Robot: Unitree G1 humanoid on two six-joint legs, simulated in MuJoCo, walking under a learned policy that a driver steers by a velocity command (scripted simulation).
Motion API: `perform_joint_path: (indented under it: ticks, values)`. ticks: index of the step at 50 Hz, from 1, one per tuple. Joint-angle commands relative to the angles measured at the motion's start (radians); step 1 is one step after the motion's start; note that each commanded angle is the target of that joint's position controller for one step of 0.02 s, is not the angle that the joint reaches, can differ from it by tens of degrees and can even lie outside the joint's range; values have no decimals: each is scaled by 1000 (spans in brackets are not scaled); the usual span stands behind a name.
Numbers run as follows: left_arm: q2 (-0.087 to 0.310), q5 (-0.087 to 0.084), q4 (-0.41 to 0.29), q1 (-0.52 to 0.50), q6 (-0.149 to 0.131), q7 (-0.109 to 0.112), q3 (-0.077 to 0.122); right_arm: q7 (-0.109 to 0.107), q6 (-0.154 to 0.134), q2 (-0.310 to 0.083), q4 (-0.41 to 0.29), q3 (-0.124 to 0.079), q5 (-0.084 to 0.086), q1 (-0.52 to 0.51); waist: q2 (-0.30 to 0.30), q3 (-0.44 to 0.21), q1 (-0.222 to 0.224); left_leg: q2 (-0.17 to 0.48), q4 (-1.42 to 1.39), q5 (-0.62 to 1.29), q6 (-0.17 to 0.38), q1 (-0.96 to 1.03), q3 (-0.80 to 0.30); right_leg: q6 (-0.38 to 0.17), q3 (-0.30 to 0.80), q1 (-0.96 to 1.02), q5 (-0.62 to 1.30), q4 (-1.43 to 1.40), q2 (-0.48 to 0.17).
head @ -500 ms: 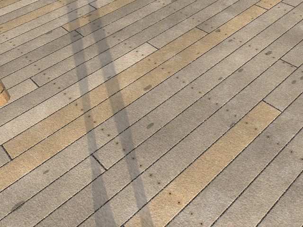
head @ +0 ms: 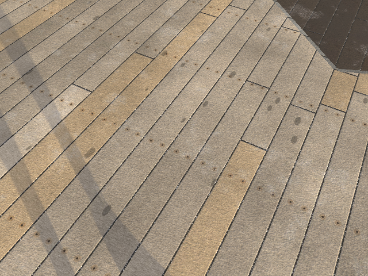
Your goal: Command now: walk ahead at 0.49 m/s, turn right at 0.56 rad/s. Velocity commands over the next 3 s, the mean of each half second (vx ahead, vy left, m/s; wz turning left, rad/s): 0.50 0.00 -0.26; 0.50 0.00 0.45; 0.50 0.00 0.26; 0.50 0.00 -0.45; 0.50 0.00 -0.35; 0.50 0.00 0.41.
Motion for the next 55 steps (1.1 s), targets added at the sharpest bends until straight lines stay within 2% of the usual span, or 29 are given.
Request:
perform_joint_path:
  ticks: [1, 5, 9, 11, 12, 13, 14, 15, 16, 17, 18, 20, 21, 25, 31, 35, 38, 40, 41, 42, 43, 44, 45, 46, 47, 48, 49, 52, 55]
  values:
    - [-3, -1, -75, -46, -1, -18, -10, 1, -18, -83, -42, -14, -1, 7, 105, 25, 16, 275, -176, 205, 98, 12, -130, 17, 7, -91, 110, -84, -34]
    - [-21, 1, -131, -189, -9, -33, -29, -3, -14, -107, -25, -18, 0, 50, 108, 46, -18, 268, -159, 312, 80, 43, -27, 6, -74, -26, 203, -318, -14]
    - [-7, 10, -168, -258, -11, -34, -30, -13, 7, -129, 7, -23, -2, 118, 111, 53, -37, 299, -85, 496, 67, 170, 21, -41, -129, 17, 91, -441, 26]
    - [5, 17, -155, -207, -13, -21, -23, -17, 22, -152, 23, -26, -4, 133, 141, 17, -8, 307, 44, 801, 62, 209, 46, -80, -158, 126, -20, -480, 92]
    - [20, 19, -129, -123, -18, -15, -14, -16, 31, -164, 29, -27, -6, 136, 148, -30, 29, 307, 168, 902, 62, 217, 54, -104, -160, 222, -52, -509, 129]
    - [35, 28, -72, 33, -31, -4, -2, -14, 39, -154, 32, -20, 1, 139, 120, -111, 94, 292, 350, 850, 50, 147, 70, -130, -145, 434, 2, -600, 155]
    - [97, 44, -23, 203, -41, 13, 20, -9, 38, -119, 10, -6, 7, 130, 53, -220, 165, 263, 604, 544, 32, -67, 67, -173, 31, 720, -52, -628, 13]
    - [204, 38, -18, 242, -40, 28, 41, 17, 36, 3, -40, 20, 34, 202, -201, -345, 114, 73, 991, -363, -23, -487, 42, -312, 553, 1036, -28, -691, -351]
    - [201, 7, -30, 256, -31, 40, 44, 5, 37, -125, -47, -16, 28, 76, -9, -344, 159, 48, 1092, -332, -12, -544, -165, -293, 608, 964, 70, -765, -359]
    - [169, -2, -17, 170, -37, 48, 35, 7, 28, -110, -68, -17, 41, 1, 8, -194, 124, 82, 1061, -221, 4, -575, -220, -254, 402, 831, 185, -778, -313]
    - [106, -2, -13, 117, -48, 47, 18, 8, 21, -90, -56, -12, 40, 12, 34, -109, 79, 110, 976, -163, 10, -529, -224, -207, 288, 695, 278, -809, -267]
    - [27, -10, -8, 42, -69, 49, -5, 12, 51, -67, -9, -14, 4, 85, 7, -51, 7, 135, 878, -114, 1, -418, -226, -129, 130, 544, 298, -867, -193]
    - [9, -10, -3, 47, -80, 48, -11, 17, 67, -54, 5, -15, -4, 103, -2, -48, -2, 129, 865, -100, -3, -382, -225, -117, 97, 508, 302, -889, -178]
    - [36, -17, 35, 109, -112, 50, -5, 39, 91, -28, -19, -21, -3, 17, -10, 9, -9, 130, 802, 27, -14, -485, -215, -86, -21, 507, 325, -953, -153]
    - [23, -17, 66, 174, -113, 62, -16, 52, 84, -9, -89, -7, -5, -187, -16, 63, 30, 109, 524, 210, -16, -551, -141, -53, -156, 567, 416, -959, -133]
    - [42, -13, 101, 249, -102, 78, -17, 61, 81, -3, -140, 5, -12, -290, -13, 77, 57, 75, 377, 171, 27, -534, -56, -47, -210, 686, 581, -907, -170]
    - [82, -8, 103, 232, -89, 91, -10, 55, 84, -27, -135, -5, -14, -228, -52, 19, 9, -5, 348, 34, 89, -410, -3, -34, -255, 754, 987, -738, -188]
    - [114, -4, 89, 204, -71, 93, 1, 46, 79, -66, -95, -26, -16, -74, -65, -76, -64, -62, 315, -67, 142, -234, -6, -45, -260, 735, 1067, -473, -199]
    - [123, -8, 75, 182, -65, 86, 4, 38, 70, -101, -54, -46, -23, 60, -26, -143, -133, -71, 216, -48, 178, -43, -48, -32, -269, 633, 902, -243, -181]
    - [78, -10, 41, 181, -70, 77, -6, 23, 69, -199, -37, -77, -30, 156, 100, -224, -161, 138, 173, -116, 244, 176, -324, -4, -271, 403, 398, 84, -117]
    - [16, -25, -37, 180, -80, 55, -12, 24, 80, -280, -62, -96, -13, 87, 295, -276, -76, 365, 26, -84, 416, 400, -913, 50, -135, -30, -347, 412, 131]
    - [67, -10, -58, 67, -94, 50, -9, 21, 88, -253, -61, -92, 13, 76, 105, -201, -105, 355, -30, -68, 391, 347, -843, 37, 34, -144, -257, 410, 58]
    - [60, -23, -73, 40, -108, 45, -12, 14, 86, -202, -61, -78, 15, 26, 60, -96, -71, 337, -44, -5, 351, 227, -719, 34, 34, -150, -161, 334, 13]
    - [60, -25, -59, 62, -113, 49, -11, 12, 81, -150, -58, -64, 11, -11, -16, -21, -17, 289, -60, 130, 297, 100, -623, 40, 26, -90, -119, 233, -19]
    - [52, -6, -55, 63, -95, 50, -10, 8, 74, -118, -65, -53, 19, -55, -40, -5, 18, 210, -70, 191, 238, 26, -525, 48, 28, -26, -98, 170, -41]
    - [36, 8, -54, 111, -73, 47, -16, 5, 63, -122, -72, -50, 21, -63, 25, -24, 42, 203, -75, 285, 249, -21, -485, 67, 26, 34, -96, 131, -46]
    - [37, 16, -58, 105, -56, 45, -16, 8, 49, -114, -66, -47, 26, -45, 27, -21, 47, 179, -70, 383, 245, -41, -460, 82, 20, 49, -104, 107, -51]
    - [28, 18, -98, 24, -33, 36, -18, 7, 34, -158, -60, -55, 23, 5, 48, -14, 32, 131, -85, 407, 227, -59, -420, 119, -13, 4, -33, -17, -48]
    - [30, 13, -148, -104, -29, 31, -21, 8, 41, -163, -57, -56, 23, 75, 78, -5, -17, 113, -80, 409, 188, -5, -435, 131, -21, -67, 75, -158, -37]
